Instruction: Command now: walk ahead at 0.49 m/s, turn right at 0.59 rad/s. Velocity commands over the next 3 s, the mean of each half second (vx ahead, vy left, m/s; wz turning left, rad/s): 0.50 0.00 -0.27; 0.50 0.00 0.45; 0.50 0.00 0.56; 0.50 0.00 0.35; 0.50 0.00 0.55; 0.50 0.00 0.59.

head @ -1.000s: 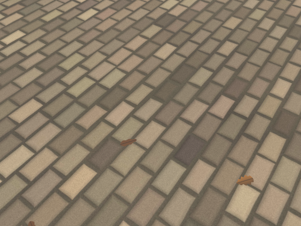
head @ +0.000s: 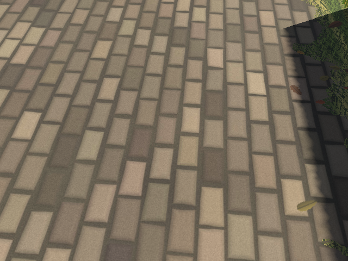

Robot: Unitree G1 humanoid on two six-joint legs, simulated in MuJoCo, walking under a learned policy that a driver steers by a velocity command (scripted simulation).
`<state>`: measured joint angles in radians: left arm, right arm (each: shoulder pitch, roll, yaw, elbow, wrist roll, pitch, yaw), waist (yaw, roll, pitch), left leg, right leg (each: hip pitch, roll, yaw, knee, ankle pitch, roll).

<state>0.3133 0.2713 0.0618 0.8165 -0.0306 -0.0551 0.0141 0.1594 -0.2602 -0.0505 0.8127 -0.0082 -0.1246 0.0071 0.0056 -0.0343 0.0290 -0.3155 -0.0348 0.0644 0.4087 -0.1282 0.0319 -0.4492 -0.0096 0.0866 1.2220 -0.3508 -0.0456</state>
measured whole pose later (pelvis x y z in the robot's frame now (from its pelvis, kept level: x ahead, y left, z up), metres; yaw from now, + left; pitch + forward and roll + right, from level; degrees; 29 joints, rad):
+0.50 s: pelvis +0.27 -0.09 +0.00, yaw -6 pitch +2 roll +1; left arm 0.18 0.24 0.05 0.69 0.00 -0.08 -0.03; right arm 0.30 -0.29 -0.04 0.92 0.04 -0.08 0.01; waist -0.02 0.02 0.03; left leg -0.41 0.07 -0.03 1.19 -0.39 0.02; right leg -0.37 -0.02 -0.10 0.52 -0.17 -0.05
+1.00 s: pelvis +0.53 -0.04 -0.02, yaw +11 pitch +2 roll -1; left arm 0.28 0.27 0.07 0.83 -0.03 -0.09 0.01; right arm 0.12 -0.28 -0.08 0.74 0.02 -0.05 0.05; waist 0.01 0.01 0.07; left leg -0.49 -0.06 0.06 0.67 -0.21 0.11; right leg -0.21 -0.07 -0.05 1.15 -0.49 0.02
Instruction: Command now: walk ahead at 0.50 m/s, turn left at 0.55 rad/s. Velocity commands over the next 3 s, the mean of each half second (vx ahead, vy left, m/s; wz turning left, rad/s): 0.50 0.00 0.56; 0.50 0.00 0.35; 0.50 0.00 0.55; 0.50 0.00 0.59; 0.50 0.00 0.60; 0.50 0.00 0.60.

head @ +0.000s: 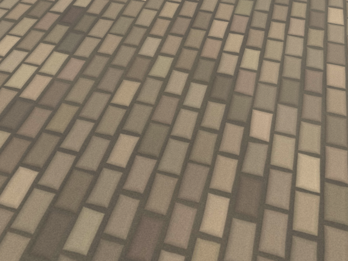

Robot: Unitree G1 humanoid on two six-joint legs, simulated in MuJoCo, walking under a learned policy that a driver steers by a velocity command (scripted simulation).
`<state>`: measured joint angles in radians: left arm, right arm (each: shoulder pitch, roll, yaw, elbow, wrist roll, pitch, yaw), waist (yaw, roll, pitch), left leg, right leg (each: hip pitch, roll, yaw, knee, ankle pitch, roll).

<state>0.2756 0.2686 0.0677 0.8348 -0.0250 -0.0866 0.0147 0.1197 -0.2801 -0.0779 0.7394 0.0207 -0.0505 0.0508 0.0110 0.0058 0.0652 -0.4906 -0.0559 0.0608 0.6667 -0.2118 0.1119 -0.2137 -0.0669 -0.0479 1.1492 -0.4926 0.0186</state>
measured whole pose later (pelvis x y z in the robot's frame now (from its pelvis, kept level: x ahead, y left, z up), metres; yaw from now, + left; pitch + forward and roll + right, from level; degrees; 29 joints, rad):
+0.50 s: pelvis +0.29 -0.03 +0.01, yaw +17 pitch +2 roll -1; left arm 0.09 0.26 0.06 0.69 0.01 -0.13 -0.02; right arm 0.35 -0.29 -0.07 0.75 0.03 -0.04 -0.02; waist -0.04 0.03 0.00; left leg -0.28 -0.09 -0.18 1.05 -0.48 0.04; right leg -0.43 0.05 -0.01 0.54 -0.15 -0.03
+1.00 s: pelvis +0.52 +0.11 +0.01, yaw +28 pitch +3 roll -1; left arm 0.32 0.30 0.05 0.86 -0.01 -0.08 0.00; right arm 0.09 -0.28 -0.05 0.61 0.02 -0.05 0.04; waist 0.05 0.00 0.03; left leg -0.49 -0.04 0.02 0.61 -0.17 0.08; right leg -0.18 -0.05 -0.04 0.92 -0.46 0.02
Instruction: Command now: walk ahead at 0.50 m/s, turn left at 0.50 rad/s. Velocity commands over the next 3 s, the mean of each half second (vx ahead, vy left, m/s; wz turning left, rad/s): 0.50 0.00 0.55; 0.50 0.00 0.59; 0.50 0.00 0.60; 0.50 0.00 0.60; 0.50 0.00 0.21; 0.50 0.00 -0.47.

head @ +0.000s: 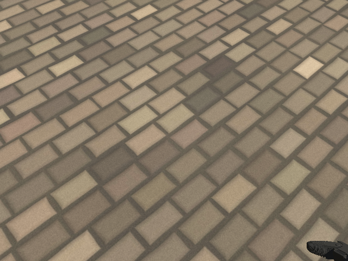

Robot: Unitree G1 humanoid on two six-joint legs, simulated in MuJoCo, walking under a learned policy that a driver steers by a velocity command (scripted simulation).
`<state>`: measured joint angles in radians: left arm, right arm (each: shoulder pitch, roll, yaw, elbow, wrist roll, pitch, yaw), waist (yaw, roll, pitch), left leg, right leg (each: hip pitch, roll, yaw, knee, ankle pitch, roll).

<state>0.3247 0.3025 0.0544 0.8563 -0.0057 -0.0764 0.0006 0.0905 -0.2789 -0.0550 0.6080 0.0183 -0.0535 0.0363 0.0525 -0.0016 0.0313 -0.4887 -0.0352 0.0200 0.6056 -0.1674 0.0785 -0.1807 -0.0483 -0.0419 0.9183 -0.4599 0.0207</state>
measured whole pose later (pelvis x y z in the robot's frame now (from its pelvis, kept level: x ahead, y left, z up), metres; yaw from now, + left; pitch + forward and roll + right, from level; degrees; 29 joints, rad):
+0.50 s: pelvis +0.28 -0.02 +0.00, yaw +16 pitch +2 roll -1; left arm 0.07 0.27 0.04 0.68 0.01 -0.12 -0.02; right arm 0.39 -0.30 -0.06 0.73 0.03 -0.03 -0.02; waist -0.05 0.03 0.01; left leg -0.28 -0.08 -0.17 1.03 -0.49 0.03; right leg -0.43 0.03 -0.01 0.54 -0.16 -0.02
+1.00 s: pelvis +0.50 +0.13 -0.01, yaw +34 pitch +2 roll -1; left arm 0.29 0.32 0.06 0.83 -0.02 -0.07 0.00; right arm 0.11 -0.30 -0.07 0.58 0.02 -0.03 0.04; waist 0.05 0.00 0.07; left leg -0.50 -0.04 0.03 0.65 -0.18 0.09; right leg -0.17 -0.07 -0.07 1.02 -0.50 0.03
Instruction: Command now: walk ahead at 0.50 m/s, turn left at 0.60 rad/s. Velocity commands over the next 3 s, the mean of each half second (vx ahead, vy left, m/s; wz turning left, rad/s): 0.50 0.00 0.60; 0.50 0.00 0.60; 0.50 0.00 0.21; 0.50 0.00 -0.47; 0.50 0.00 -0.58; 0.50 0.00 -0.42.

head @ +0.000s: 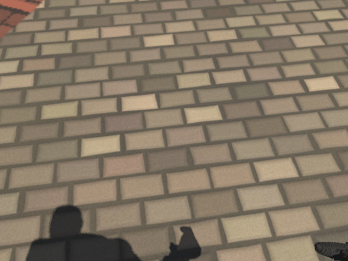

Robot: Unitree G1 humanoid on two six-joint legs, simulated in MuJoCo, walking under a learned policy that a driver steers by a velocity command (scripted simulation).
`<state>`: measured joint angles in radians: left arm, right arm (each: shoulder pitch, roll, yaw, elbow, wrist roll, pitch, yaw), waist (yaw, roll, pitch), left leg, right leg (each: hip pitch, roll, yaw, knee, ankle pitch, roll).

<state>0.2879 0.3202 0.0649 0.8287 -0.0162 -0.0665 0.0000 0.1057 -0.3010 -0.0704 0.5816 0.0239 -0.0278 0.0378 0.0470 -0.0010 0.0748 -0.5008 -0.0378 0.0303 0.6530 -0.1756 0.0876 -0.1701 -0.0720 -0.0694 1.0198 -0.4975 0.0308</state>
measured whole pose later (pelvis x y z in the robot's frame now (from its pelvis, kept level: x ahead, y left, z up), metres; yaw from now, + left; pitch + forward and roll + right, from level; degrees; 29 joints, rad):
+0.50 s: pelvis +0.29 -0.02 +0.01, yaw +17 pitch +2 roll -1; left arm 0.09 0.28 0.05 0.68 0.01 -0.11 -0.02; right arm 0.37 -0.30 -0.07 0.72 0.03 -0.02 -0.02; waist -0.05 0.03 0.01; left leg -0.29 -0.08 -0.17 1.05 -0.49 0.03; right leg -0.42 0.04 -0.01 0.56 -0.17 -0.02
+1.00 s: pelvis +0.51 +0.12 +0.00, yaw +36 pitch +1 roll -1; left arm 0.29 0.32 0.06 0.82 -0.02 -0.06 0.00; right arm 0.10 -0.30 -0.07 0.59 0.03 -0.03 0.04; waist 0.05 0.00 0.08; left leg -0.50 -0.04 0.03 0.65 -0.17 0.09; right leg -0.16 -0.07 -0.07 1.02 -0.50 0.03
